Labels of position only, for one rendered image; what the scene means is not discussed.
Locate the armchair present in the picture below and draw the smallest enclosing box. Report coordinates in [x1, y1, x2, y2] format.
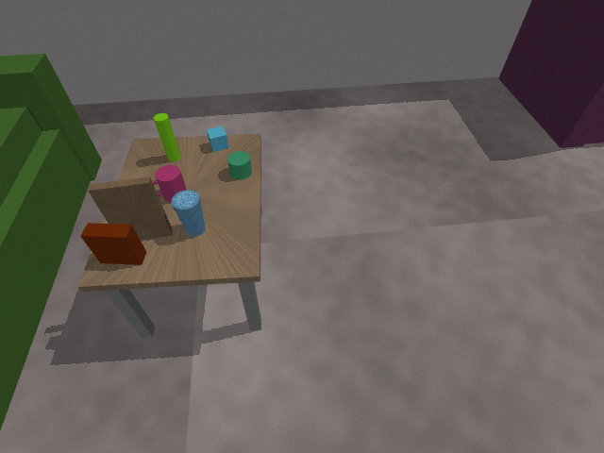
[499, 0, 604, 148]

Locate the coffee table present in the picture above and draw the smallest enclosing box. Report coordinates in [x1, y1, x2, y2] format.
[78, 134, 261, 338]

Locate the sofa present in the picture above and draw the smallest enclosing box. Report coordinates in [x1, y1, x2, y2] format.
[0, 54, 102, 430]

